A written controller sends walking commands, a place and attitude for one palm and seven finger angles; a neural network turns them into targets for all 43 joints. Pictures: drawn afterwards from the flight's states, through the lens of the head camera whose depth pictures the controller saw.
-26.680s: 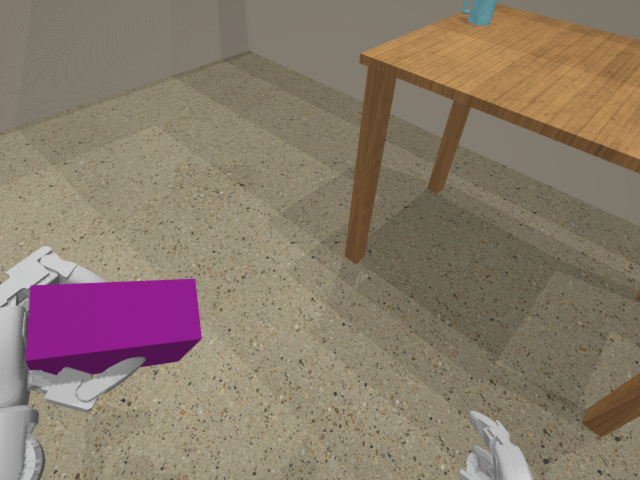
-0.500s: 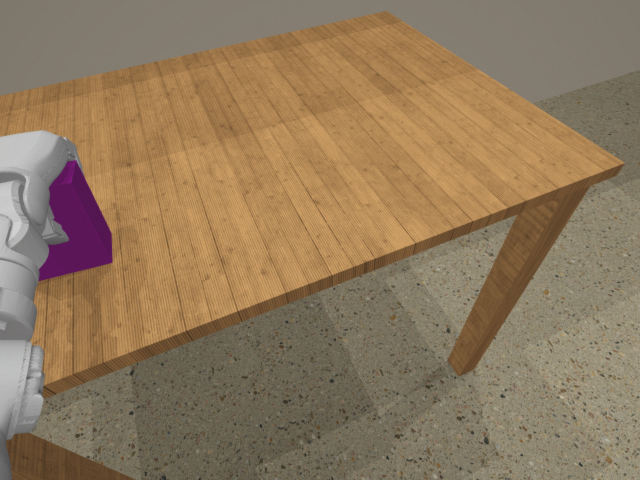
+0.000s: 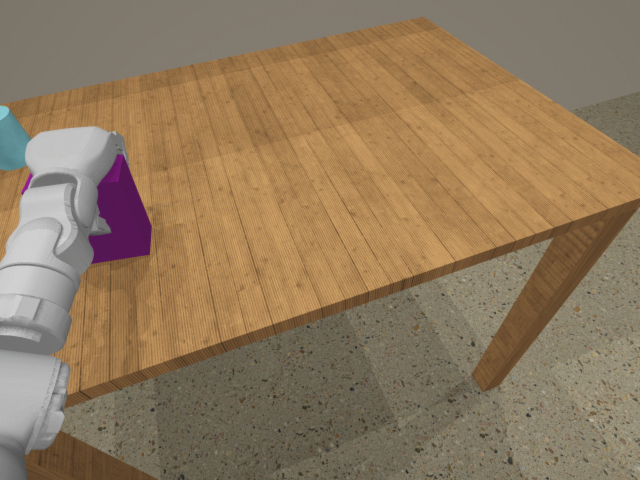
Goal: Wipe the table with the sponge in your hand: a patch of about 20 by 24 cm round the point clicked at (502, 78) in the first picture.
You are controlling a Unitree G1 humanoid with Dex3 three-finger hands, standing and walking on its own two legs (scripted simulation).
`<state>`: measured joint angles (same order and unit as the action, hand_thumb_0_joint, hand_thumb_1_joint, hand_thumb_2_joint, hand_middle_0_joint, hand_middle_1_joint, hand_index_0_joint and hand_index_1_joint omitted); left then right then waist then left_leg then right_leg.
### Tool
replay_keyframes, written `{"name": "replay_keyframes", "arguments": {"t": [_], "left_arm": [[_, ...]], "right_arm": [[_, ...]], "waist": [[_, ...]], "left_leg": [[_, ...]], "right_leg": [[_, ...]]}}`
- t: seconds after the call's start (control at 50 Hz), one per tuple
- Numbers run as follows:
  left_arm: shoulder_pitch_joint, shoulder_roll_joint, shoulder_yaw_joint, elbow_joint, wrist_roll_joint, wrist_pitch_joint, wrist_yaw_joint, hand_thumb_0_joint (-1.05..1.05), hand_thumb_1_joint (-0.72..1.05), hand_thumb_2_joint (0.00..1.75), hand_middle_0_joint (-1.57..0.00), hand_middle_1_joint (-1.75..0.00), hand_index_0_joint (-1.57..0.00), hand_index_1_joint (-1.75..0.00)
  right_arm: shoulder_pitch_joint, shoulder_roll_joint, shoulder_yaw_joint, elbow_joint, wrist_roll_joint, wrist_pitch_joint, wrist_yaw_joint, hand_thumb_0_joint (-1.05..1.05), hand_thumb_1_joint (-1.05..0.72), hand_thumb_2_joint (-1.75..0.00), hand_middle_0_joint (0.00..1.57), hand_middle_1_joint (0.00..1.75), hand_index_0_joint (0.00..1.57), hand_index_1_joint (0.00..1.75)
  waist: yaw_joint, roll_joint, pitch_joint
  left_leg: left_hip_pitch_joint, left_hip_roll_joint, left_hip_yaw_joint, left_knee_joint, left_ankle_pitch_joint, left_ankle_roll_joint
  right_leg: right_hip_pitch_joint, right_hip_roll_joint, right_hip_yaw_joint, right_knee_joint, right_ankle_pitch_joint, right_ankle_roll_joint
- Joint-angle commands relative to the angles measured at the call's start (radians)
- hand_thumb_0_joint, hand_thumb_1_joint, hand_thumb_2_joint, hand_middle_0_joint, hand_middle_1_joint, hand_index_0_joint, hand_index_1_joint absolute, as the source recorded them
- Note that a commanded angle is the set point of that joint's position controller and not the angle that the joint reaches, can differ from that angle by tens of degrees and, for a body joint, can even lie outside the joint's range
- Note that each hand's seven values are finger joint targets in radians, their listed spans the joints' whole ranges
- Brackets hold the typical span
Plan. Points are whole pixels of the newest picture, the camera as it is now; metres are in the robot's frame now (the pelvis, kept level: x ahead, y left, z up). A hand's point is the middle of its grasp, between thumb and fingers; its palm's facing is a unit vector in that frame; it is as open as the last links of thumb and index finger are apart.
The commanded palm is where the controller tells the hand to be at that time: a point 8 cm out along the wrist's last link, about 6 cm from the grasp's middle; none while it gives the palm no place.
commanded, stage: slide across to the middle lane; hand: left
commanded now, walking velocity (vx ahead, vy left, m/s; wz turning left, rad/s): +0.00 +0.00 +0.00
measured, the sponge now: (102, 224) +0.39 +0.34 +0.11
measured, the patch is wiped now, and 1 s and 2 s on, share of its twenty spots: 0.40 0.50 0.65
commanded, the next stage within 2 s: wipe back along the middle lane in 0.36 s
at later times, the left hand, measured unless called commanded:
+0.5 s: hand (148, 173) +0.44 +0.27 +0.16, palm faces +0.04 +0.01 -1.00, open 9.8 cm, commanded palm +0.40 +0.27 +0.22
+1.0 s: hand (149, 203) +0.38 +0.25 +0.16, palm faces +0.09 +0.00 -1.00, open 9.8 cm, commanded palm +0.34 +0.24 +0.20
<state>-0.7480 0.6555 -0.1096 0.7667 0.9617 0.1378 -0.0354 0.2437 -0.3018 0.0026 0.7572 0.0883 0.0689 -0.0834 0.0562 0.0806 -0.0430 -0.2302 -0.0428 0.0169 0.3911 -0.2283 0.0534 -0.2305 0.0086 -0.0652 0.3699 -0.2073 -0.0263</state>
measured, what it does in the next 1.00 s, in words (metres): stands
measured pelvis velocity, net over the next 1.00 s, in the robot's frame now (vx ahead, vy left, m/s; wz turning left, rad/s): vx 0.01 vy -0.01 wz -0.01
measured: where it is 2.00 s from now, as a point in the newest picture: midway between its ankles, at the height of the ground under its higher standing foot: outside the picture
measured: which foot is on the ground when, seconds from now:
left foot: down 0.00-1.00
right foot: down 0.00-1.00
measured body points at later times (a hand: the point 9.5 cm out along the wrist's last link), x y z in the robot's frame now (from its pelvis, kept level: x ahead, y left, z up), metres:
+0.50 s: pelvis +0.02 +0.01 +0.00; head +0.04 -0.02 +0.45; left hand +0.43 +0.27 +0.22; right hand +0.20 -0.22 -0.12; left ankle -0.02 +0.08 -0.74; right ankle -0.01 -0.10 -0.74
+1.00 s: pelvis +0.01 -0.01 +0.00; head +0.01 -0.04 +0.45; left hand +0.37 +0.24 +0.22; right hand +0.23 -0.22 -0.10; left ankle -0.02 +0.08 -0.74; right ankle -0.01 -0.10 -0.74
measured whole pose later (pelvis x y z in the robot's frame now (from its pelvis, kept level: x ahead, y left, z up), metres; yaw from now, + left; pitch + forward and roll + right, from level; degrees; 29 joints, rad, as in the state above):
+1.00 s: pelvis +0.01 -0.01 +0.00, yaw -1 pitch +1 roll +0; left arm -0.55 0.47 -0.23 0.30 0.96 0.56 -0.08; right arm 0.04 -0.29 0.07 0.69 0.07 0.10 -0.03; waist 0.09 0.09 -0.05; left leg -0.14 -0.04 0.03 0.36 -0.24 0.05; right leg -0.16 0.01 -0.05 0.38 -0.23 -0.03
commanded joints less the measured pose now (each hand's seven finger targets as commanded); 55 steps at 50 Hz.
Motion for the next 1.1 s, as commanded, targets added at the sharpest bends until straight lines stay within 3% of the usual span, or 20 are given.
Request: {"name": "replay_keyframes", "arguments": {"t": [0.0, 0.12, 0.16, 0.2, 0.26, 0.32, 0.38, 0.42, 0.46, 0.5, 0.66, 0.7, 0.76, 0.8, 0.84, 0.9, 0.96, 1.0, 1.04, 1.08], "left_arm": [[-0.497, 0.137, 0.038, -0.221, -0.04, 0.034, 0.025, 0.0, 0.1, 1.3, -1.2, -1.6, -1.2, -1.6], [-0.565, 0.174, 0.051, -0.237, 0.024, 0.115, 0.033, 0.0, 0.1, 1.3, -1.2, -1.6, -1.2, -1.6], [-0.546, 0.117, 0.016, -0.198, 0.017, 0.144, 0.021, 0.0, 0.1, 1.3, -1.2, -1.6, -1.2, -1.6], [-0.54, 0.186, 0.075, -0.243, 0.016, 0.161, 0.022, 0.0, 0.1, 1.3, -1.2, -1.6, -1.2, -1.6], [-0.531, 0.081, -0.003, -0.251, 0.044, 0.2, 0.018, 0.0, 0.1, 1.3, -1.2, -1.6, -1.2, -1.6], [-0.508, 0.134, 0.051, -0.305, 0.044, 0.229, 0.023, 0.0, 0.1, 1.3, -1.2, -1.6, -1.2, -1.6], [-0.461, 0.042, -0.004, -0.323, 0.034, 0.266, 0.021, 0.0, 0.1, 1.3, -1.2, -1.6, -1.2, -1.6], [-0.46, 0.072, 0.024, -0.354, 0.035, 0.285, 0.022, 0.0, 0.1, 1.3, -1.2, -1.6, -1.2, -1.6], [-0.407, 0.028, -0.001, -0.364, 0.022, 0.309, 0.011, 0.0, 0.1, 1.3, -1.2, -1.6, -1.2, -1.6], [-0.339, 0.059, 0.033, -0.41, 0.018, 0.326, -0.002, 0.0, 0.1, 1.3, -1.2, -1.6, -1.2, -1.6], [-0.222, -0.02, -0.038, -0.496, 0.005, 0.375, -0.059, 0.0, 0.1, 1.3, -1.2, -1.6, -1.2, -1.6], [-0.161, 0.014, 0.003, -0.554, -0.006, 0.38, -0.062, 0.0, 0.1, 1.3, -1.2, -1.6, -1.2, -1.6], [-0.139, -0.049, -0.047, -0.539, -0.01, 0.395, -0.066, 0.0, 0.1, 1.3, -1.2, -1.6, -1.2, -1.6], [-0.132, 0.003, -0.004, -0.57, -0.008, 0.401, -0.06, 0.0, 0.1, 1.3, -1.2, -1.6, -1.2, -1.6], [-0.097, -0.047, -0.039, -0.539, -0.009, 0.412, -0.056, 0.0, 0.1, 1.3, -1.2, -1.6, -1.2, -1.6], [-0.074, -0.004, -0.005, -0.577, -0.005, 0.422, -0.058, 0.0, 0.1, 1.3, -1.2, -1.6, -1.2, -1.6], [-0.067, -0.081, -0.075, -0.582, -0.008, 0.433, -0.062, 0.0, 0.1, 1.3, -1.2, -1.6, -1.2, -1.6], [-0.04, -0.042, -0.039, -0.624, -0.005, 0.441, -0.061, 0.0, 0.1, 1.3, -1.2, -1.6, -1.2, -1.6], [-0.006, -0.113, -0.093, -0.618, -0.01, 0.45, -0.063, 0.0, 0.1, 1.3, -1.2, -1.6, -1.2, -1.6], [0.019, -0.121, -0.097, -0.647, -0.018, 0.454, -0.07, 0.0, 0.1, 1.3, -1.2, -1.6, -1.2, -1.6]], "right_arm": [[-0.115, -0.135, -0.028, -0.123, -0.004, -0.061, -0.001, 0.0, -0.9, -0.9, 0.2, 0.3, 0.2, 0.3], [-0.159, -0.116, -0.008, -0.129, -0.017, -0.069, 0.006, 0.0, -0.9, -0.9, 0.2, 0.3, 0.2, 0.3], [-0.169, -0.113, -0.001, -0.123, -0.015, -0.063, 0.012, 0.0, -0.9, -0.9, 0.2, 0.3, 0.2, 0.3], [-0.189, -0.121, 0.003, -0.139, -0.022, -0.059, 0.016, 0.0, -0.9, -0.9, 0.2, 0.3, 0.2, 0.3], [-0.195, -0.104, 0.005, -0.147, -0.022, -0.055, 0.03, 0.0, -0.9, -0.9, 0.2, 0.3, 0.2, 0.3], [-0.212, -0.112, 0.006, -0.163, -0.029, -0.047, 0.041, 0.0, -0.9, -0.9, 0.2, 0.3, 0.2, 0.3], [-0.225, -0.103, 0.004, -0.166, -0.027, -0.044, 0.05, 0.0, -0.9, -0.9, 0.2, 0.3, 0.2, 0.3], [-0.229, -0.109, 0.002, -0.168, -0.028, -0.043, 0.052, 0.0, -0.9, -0.9, 0.2, 0.3, 0.2, 0.3], [-0.236, -0.106, 0.002, -0.169, -0.027, -0.041, 0.055, 0.0, -0.9, -0.9, 0.2, 0.3, 0.2, 0.3], [-0.255, -0.114, 0.003, -0.182, -0.029, -0.035, 0.058, 0.0, -0.9, -0.9, 0.2, 0.3, 0.2, 0.3], [-0.301, -0.106, 0.015, -0.201, -0.021, -0.022, 0.054, 0.0, -0.9, -0.9, 0.2, 0.3, 0.2, 0.3], [-0.321, -0.111, 0.015, -0.218, -0.024, -0.021, 0.056, 0.0, -0.9, -0.9, 0.2, 0.3, 0.2, 0.3], [-0.332, -0.099, 0.021, -0.212, -0.018, -0.017, 0.053, 0.0, -0.9, -0.9, 0.2, 0.3, 0.2, 0.3], [-0.345, -0.108, 0.021, -0.217, -0.023, -0.016, 0.052, 0.0, -0.9, -0.9, 0.2, 0.3, 0.2, 0.3], [-0.353, -0.094, 0.026, -0.218, -0.023, -0.02, 0.049, 0.0, -0.9, -0.9, 0.2, 0.3, 0.2, 0.3], [-0.366, -0.103, 0.027, -0.221, -0.024, -0.013, 0.049, 0.0, -0.9, -0.9, 0.2, 0.3, 0.2, 0.3], [-0.38, -0.091, 0.035, -0.224, -0.019, -0.011, 0.048, 0.0, -0.9, -0.9, 0.2, 0.3, 0.2, 0.3], [-0.386, -0.097, 0.034, -0.233, -0.023, -0.013, 0.05, 0.0, -0.9, -0.9, 0.2, 0.3, 0.2, 0.3], [-0.396, -0.083, 0.038, -0.239, -0.02, -0.018, 0.052, 0.0, -0.9, -0.9, 0.2, 0.3, 0.2, 0.3], [-0.398, -0.086, 0.038, -0.239, -0.02, -0.015, 0.053, 0.0, -0.9, -0.9, 0.2, 0.3, 0.2, 0.3]], "waist": [[-0.043, -0.048, -0.243], [-0.017, -0.025, -0.334], [-0.025, -0.049, -0.298], [0.004, -0.032, -0.359], [-0.005, -0.025, -0.365], [0.016, -0.018, -0.414], [0.01, -0.037, -0.395], [0.016, -0.047, -0.422], [0.015, -0.073, -0.408], [0.031, -0.07, -0.42], [0.018, -0.094, -0.306], [0.039, -0.07, -0.324], [0.028, -0.103, -0.262], [0.036, -0.094, -0.271], [0.036, -0.115, -0.253], [0.04, -0.108, -0.251], [0.029, -0.1, -0.221], [0.043, -0.081, -0.247], [0.036, -0.098, -0.232], [0.037, -0.105, -0.221]], "left_leg": [[0.119, 0.017, -0.048, -0.058, 0.286, -0.019], [0.139, 0.012, -0.043, -0.063, 0.364, -0.04], [0.132, 0.015, -0.041, -0.064, 0.378, -0.042], [0.146, 0.018, -0.042, -0.065, 0.437, -0.049], [0.173, 0.029, -0.04, -0.044, 0.568, -0.057], [0.186, 0.032, -0.039, -0.037, 0.639, -0.062], [0.195, 0.034, -0.036, -0.024, 0.666, -0.057], [0.2, 0.034, -0.033, -0.021, 0.692, -0.056], [0.192, 0.028, -0.03, -0.014, 0.694, -0.049], [0.196, 0.028, -0.03, -0.018, 0.692, -0.046], [0.153, 0.021, -0.023, -0.025, 0.56, -0.025], [0.168, 0.021, -0.023, -0.024, 0.556, -0.022], [0.132, 0.018, -0.018, -0.036, 0.472, -0.021], [0.139, 0.015, -0.017, -0.037, 0.429, -0.02], [0.12, 0.011, -0.009, -0.038, 0.411, -0.018], [0.118, 0.009, -0.006, -0.041, 0.366, -0.019], [0.103, 0.009, -0.008, -0.047, 0.351, -0.021], [0.117, 0.007, -0.01, -0.043, 0.345, -0.019], [0.109, 0.005, -0.005, -0.036, 0.363, -0.018], [0.108, 0.005, -0.005, -0.04, 0.344, -0.017]], "right_leg": [[0.097, 0.012, 0.057, -0.045, 0.189, -0.045], [0.164, 0.012, 0.053, -0.032, 0.219, -0.053], [0.15, 0.011, 0.043, -0.033, 0.231, -0.051], [0.198, 0.009, 0.048, -0.028, 0.271, -0.055], [0.176, 0.011, 0.038, -0.014, 0.312, -0.052], [0.212, 0.012, 0.044, -0.008, 0.355, -0.051], [0.194, 0.014, 0.037, -0.003, 0.363, -0.047], [0.218, 0.014, 0.044, 0.0, 0.4, -0.046], [0.228, 0.013, 0.04, 0.005, 0.428, -0.044], [0.254, 0.013, 0.047, 0.003, 0.444, -0.045], [0.219, 0.011, 0.042, 0.007, 0.39, -0.043], [0.236, 0.011, 0.05, 0.012, 0.391, -0.046], [0.212, 0.01, 0.043, 0.007, 0.345, -0.043], [0.218, 0.011, 0.054, 0.006, 0.331, -0.047], [0.225, 0.009, 0.048, 0.01, 0.326, -0.045], [0.228, 0.009, 0.066, 0.004, 0.318, -0.044], [0.211, 0.009, 0.055, 0.004, 0.297, -0.044], [0.226, 0.011, 0.07, 0.007, 0.299, -0.046], [0.226, 0.01, 0.061, 0.016, 0.318, -0.045], [0.222, 0.011, 0.059, 0.011, 0.311, -0.041]]}}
